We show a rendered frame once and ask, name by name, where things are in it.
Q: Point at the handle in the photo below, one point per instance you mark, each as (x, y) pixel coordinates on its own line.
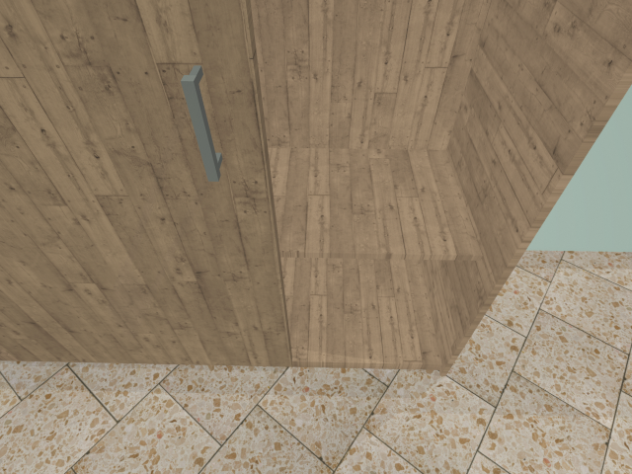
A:
(211, 160)

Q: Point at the wardrobe door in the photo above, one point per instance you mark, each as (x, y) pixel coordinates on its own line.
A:
(114, 246)

